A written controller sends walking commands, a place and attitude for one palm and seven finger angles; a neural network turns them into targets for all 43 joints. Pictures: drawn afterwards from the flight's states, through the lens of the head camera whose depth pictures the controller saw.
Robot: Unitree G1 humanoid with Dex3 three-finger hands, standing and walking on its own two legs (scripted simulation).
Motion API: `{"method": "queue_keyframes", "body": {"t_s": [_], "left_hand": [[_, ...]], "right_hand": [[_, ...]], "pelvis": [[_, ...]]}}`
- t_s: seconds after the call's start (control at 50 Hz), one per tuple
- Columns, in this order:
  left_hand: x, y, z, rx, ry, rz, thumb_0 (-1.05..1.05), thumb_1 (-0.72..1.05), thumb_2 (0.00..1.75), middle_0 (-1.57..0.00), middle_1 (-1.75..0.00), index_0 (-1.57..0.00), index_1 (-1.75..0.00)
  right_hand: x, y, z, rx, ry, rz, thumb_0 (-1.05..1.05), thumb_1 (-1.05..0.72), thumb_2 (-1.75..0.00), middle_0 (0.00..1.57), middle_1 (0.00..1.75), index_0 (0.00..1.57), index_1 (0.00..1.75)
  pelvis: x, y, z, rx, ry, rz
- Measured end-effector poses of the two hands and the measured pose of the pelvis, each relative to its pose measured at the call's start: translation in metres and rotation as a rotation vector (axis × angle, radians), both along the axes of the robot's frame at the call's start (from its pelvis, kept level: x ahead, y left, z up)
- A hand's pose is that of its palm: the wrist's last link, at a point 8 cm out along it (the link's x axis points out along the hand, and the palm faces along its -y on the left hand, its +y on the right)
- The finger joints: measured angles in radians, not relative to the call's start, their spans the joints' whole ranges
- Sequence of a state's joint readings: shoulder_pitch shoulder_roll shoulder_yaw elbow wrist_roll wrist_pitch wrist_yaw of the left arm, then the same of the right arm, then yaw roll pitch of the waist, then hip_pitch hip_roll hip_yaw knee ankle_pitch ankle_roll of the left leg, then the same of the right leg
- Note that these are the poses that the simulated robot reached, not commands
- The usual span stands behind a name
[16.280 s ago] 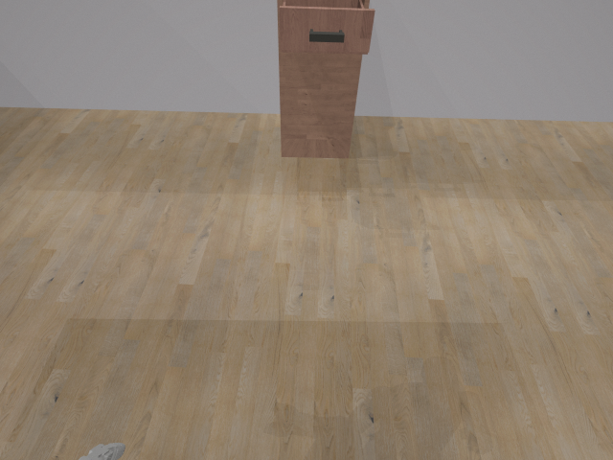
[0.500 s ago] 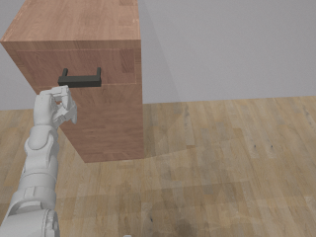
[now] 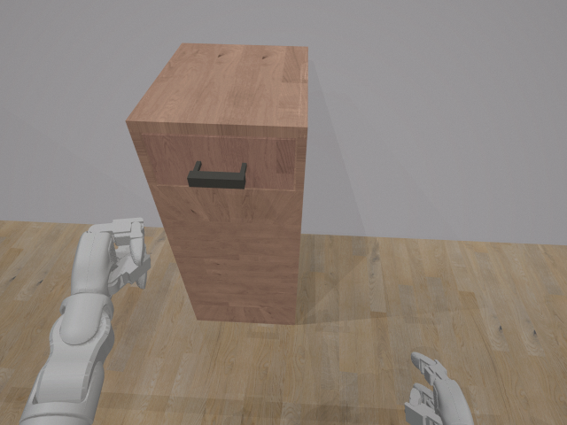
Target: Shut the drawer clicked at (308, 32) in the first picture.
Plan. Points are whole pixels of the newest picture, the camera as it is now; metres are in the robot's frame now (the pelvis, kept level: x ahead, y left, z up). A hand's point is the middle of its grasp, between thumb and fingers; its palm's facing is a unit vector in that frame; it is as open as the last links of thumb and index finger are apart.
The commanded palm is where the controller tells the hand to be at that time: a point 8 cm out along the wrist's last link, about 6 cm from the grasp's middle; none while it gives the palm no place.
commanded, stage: draw the hand back to the body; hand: left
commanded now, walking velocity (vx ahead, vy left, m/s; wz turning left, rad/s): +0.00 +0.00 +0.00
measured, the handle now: (219, 173) +0.61 +0.19 +0.00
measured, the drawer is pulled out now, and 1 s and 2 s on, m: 0.00 0.00 0.00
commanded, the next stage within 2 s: step back with the hand held close in 0.60 s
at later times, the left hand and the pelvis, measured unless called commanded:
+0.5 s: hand (69, 313) +0.18 +0.23 +0.17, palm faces +0.39 -0.83 -0.40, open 3.3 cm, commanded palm +0.14 +0.27 +0.18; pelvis +0.01 -0.01 +0.01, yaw +0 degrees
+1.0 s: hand (98, 301) +0.21 +0.22 +0.15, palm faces +0.29 -0.84 -0.46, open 3.2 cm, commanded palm +0.14 +0.26 +0.18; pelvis +0.01 -0.01 +0.01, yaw -1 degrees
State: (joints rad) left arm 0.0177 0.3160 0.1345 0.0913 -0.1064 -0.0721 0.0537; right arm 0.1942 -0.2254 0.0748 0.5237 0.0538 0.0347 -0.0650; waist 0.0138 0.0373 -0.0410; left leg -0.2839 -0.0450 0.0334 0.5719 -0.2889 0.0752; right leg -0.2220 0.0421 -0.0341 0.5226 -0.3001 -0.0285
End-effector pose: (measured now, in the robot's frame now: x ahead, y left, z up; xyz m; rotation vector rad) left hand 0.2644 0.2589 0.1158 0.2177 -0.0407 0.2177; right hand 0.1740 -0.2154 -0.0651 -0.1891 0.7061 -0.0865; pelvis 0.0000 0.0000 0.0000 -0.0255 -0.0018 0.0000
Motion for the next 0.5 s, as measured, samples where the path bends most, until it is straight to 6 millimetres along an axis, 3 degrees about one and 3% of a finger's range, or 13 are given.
{"method": "queue_keyframes", "body": {"t_s": [0.26,0.5], "left_hand": [[-0.07,0.007,0.045,0.122,-0.078,0.072,0.02,0.89,0.89,-1.4,-1.6,-1.41,-1.6],[-0.123,0.007,0.074,0.248,-0.11,0.151,0.01,0.89,0.89,-1.4,-1.6,-1.41,-1.6]], "right_hand": [[0.0,0.0,-0.002,0.013,0.001,0.042,0.01,-0.9,-0.9,0.2,0.3,0.2,0.3],[0.017,-0.013,0.003,0.011,-0.06,0.05,0.02,-0.9,-0.9,0.2,0.3,0.2,0.3]], "pelvis": [[0.008,-0.002,0.01,0.01,-0.061,0.0],[0.015,-0.011,0.009,0.009,-0.066,0.004]]}}
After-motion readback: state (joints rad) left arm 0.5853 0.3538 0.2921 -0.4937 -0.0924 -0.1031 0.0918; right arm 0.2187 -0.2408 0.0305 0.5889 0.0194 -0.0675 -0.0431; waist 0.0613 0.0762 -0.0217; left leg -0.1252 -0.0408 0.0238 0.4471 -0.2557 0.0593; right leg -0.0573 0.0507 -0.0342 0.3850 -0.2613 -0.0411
